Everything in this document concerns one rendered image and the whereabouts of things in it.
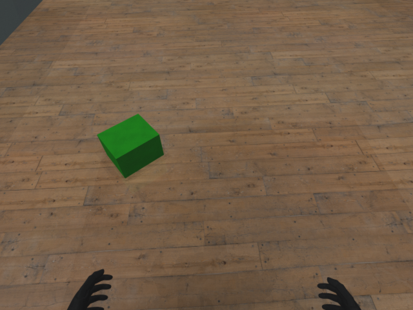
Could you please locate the carton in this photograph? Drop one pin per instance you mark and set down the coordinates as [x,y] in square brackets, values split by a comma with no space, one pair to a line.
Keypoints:
[131,145]

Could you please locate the robot right hand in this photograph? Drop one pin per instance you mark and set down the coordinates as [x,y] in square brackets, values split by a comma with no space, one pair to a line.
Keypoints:
[342,296]

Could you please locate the robot left hand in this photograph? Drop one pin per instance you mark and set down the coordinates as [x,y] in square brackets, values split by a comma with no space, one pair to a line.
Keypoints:
[83,297]

